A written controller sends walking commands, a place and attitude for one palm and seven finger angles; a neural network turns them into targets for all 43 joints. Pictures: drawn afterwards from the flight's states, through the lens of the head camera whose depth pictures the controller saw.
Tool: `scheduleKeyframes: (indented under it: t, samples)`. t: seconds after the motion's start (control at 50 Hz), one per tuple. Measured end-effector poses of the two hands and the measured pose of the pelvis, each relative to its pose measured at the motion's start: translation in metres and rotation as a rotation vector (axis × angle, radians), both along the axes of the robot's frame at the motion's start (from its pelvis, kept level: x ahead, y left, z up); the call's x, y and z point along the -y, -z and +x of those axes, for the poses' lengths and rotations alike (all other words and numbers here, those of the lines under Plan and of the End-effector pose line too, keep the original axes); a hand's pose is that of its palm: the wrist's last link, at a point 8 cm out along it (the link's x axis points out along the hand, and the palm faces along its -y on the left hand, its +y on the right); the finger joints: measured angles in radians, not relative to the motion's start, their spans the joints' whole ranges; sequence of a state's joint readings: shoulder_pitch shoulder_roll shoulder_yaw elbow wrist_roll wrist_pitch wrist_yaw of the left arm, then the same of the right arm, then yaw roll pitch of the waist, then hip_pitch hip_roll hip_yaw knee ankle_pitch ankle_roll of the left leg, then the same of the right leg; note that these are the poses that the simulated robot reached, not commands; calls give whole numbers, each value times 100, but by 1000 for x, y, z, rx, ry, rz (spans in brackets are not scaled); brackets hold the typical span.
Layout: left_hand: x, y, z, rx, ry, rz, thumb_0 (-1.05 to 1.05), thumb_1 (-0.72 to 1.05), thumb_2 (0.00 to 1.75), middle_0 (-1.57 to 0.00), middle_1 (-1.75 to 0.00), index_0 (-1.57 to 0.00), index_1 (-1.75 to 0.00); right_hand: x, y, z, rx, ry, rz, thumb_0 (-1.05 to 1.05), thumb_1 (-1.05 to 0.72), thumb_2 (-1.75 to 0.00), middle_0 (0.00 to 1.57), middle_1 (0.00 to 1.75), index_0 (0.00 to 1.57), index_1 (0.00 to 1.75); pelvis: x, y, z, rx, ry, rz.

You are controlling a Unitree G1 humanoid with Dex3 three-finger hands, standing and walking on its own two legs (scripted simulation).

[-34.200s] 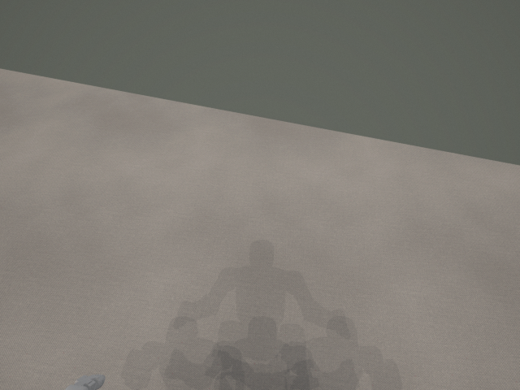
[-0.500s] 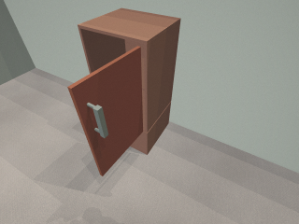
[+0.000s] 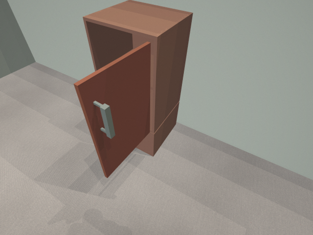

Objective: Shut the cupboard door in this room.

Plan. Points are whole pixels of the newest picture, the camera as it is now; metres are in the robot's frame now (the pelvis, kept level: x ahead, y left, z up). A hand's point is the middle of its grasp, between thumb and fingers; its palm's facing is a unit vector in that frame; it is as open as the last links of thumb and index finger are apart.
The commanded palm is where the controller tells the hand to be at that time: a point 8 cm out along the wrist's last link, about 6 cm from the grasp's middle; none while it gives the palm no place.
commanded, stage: look again from close up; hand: left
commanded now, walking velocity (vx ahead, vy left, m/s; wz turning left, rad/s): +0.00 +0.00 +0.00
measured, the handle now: (104, 119) +0.52 +0.23 -0.04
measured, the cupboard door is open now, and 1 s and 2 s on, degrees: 86 86 86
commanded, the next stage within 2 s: shuffle to correct the standing spot in 0.44 s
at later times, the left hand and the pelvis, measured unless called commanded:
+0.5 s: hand out of the picture +0.00 +0.17 -0.17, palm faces +0.04 -0.99 -0.15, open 7.4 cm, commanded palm none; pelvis +0.03 +0.01 +0.01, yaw +0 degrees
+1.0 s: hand out of the picture +0.05 +0.14 -0.17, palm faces +0.22 -0.96 -0.18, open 7.4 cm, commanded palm none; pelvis +0.13 -0.01 +0.00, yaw +11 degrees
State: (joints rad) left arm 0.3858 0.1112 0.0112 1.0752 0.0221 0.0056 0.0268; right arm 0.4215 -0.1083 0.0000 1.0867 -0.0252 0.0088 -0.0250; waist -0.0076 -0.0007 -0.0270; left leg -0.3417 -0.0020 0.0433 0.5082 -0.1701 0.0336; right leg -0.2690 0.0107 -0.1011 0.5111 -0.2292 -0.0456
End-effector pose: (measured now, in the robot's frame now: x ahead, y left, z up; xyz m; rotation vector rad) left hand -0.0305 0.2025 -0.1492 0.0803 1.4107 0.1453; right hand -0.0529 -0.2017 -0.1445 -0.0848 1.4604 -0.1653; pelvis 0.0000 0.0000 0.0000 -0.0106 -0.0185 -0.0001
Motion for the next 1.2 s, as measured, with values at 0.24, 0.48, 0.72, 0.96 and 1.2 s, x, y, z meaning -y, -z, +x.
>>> scheduleKeyframes:
  t: [0.24,0.48,0.72,0.96,1.2]
  samples:
    - [-4,-1,2,-25,-9,-10,0,91,90,-20,-30,-20,-29,-9,-1,44,68,-25,-4,1,-92,-89,20,30,20,30,-10,-2,13,-16,2,-3]
    - [-12,-8,27,-33,8,5,0,91,90,-19,-30,-19,-29,-7,-5,67,60,-25,-12,1,-92,-89,20,30,20,30,-14,-6,33,-26,7,5]
    - [-14,-5,65,-3,13,15,0,91,90,-19,-30,-20,-29,-2,-2,87,42,-23,-5,0,-92,-89,20,30,20,30,-8,-2,59,-39,-22,19]
    - [8,-6,76,6,-154,50,0,91,90,-19,-30,-19,-29,35,-2,184,39,-167,-22,0,-91,-89,20,30,20,30,15,2,115,-56,-159,12]
    - [12,20,100,-139,-241,-28,0,90,90,-20,-30,-20,-29,21,-4,373,345,-331,-88,0,-91,-89,19,30,20,30,1,23,184,-4,-249,15]
